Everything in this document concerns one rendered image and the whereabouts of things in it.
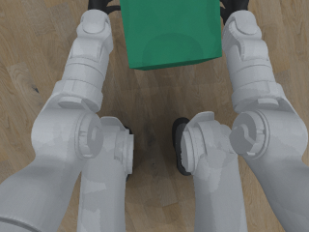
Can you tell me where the right robot hand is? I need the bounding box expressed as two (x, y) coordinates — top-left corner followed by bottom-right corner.
(219, 0), (249, 25)

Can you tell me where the robot left thigh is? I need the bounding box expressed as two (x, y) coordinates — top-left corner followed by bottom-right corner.
(76, 125), (134, 232)

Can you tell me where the right robot upper arm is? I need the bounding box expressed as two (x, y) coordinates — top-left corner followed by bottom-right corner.
(229, 108), (309, 232)

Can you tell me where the robot thigh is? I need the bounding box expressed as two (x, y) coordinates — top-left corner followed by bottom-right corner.
(76, 125), (134, 232)
(181, 120), (248, 232)

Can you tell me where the carton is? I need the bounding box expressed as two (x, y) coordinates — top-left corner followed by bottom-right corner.
(120, 0), (222, 71)

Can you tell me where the left robot hand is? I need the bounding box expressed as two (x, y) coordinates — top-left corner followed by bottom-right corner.
(87, 0), (121, 15)

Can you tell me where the left robot upper arm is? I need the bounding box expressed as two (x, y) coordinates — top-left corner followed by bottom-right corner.
(0, 107), (104, 232)

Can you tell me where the left robot forearm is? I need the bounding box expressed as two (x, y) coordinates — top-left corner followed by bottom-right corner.
(31, 9), (114, 146)

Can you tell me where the robot right thigh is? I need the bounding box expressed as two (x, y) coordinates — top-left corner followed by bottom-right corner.
(181, 120), (248, 232)

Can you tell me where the right robot forearm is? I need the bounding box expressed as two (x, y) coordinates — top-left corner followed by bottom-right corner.
(221, 10), (299, 117)

